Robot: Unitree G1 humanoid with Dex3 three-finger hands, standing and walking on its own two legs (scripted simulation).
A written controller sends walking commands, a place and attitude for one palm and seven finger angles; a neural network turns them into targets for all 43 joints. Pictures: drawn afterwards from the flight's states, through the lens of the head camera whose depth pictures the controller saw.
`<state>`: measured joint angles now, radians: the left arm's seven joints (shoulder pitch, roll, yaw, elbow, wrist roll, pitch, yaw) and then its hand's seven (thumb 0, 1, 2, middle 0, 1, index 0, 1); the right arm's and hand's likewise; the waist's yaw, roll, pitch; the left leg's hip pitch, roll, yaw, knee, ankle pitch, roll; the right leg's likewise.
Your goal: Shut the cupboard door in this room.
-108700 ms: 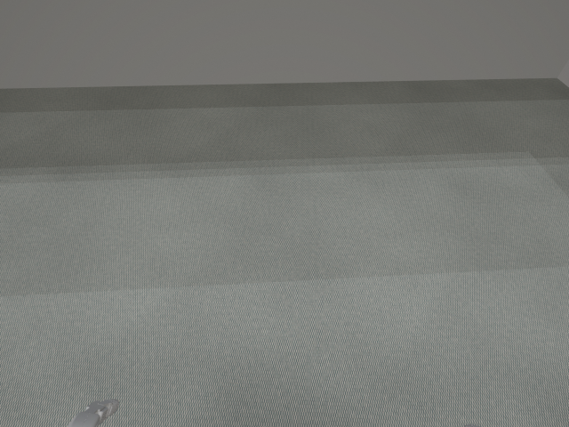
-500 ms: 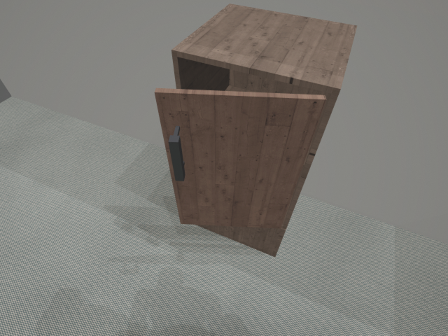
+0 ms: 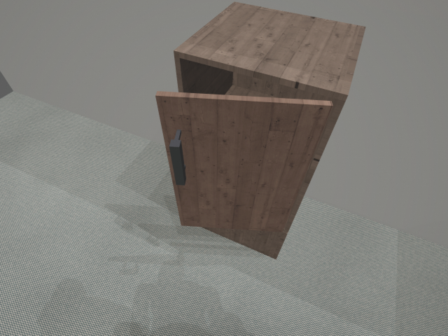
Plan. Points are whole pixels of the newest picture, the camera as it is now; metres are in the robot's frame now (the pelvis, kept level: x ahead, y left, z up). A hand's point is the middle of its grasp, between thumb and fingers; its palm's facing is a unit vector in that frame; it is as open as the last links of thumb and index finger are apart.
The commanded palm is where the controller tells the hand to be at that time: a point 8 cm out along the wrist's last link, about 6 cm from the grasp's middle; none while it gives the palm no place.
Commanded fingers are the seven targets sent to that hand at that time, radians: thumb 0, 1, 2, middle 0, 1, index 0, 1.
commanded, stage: look again from close up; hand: left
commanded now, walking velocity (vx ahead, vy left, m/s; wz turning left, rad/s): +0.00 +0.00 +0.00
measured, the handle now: (179, 157) +0.54 +0.15 -0.05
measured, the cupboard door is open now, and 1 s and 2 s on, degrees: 21 21 21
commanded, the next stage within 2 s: shuffle to correct the standing spot in 0.24 s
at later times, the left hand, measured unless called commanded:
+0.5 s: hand out of the picture +0.04 +0.16 -0.17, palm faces -0.01 -0.98 -0.18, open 7.3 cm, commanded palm none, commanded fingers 0.00 0.90 0.90 -0.20 -0.30 -0.20 -0.30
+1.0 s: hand out of the picture +0.06 +0.15 -0.18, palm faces +0.07 -0.98 -0.20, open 7.3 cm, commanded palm none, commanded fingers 0.00 0.90 0.90 -0.20 -0.30 -0.20 -0.30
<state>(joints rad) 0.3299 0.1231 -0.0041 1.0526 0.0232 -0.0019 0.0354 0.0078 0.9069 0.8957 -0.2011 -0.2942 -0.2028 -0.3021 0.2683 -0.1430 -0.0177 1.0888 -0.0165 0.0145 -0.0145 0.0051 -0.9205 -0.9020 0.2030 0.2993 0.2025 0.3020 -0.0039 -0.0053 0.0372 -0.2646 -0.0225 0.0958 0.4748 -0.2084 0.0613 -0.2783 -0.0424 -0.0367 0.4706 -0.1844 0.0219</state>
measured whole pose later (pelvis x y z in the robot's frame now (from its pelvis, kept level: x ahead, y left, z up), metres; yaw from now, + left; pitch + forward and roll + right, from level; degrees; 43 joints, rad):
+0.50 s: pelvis +0.04 +0.00 +0.00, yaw -1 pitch -1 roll +0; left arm 0.30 0.15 0.00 1.10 0.02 0.00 0.03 0.01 0.92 0.90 -0.20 -0.29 -0.20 -0.30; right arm 0.26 -0.14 -0.01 1.15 -0.02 0.00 -0.02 0.00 -0.92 -0.90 0.20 0.30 0.20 0.30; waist -0.01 -0.02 0.03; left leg -0.16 -0.02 0.11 0.43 -0.26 0.05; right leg -0.20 -0.04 -0.02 0.47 -0.25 0.02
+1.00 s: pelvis +0.06 -0.02 +0.00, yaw +0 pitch -2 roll +0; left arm 0.27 0.12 0.02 1.04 0.03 0.01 0.06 0.01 0.91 0.90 -0.20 -0.29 -0.21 -0.30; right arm 0.14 -0.19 -0.05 1.06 -0.01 0.06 -0.04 0.00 -0.91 -0.90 0.20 0.30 0.20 0.30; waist 0.04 0.01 0.12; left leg -0.35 0.00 0.03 0.86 -0.49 -0.03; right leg -0.17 -0.03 -0.08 0.49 -0.29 -0.02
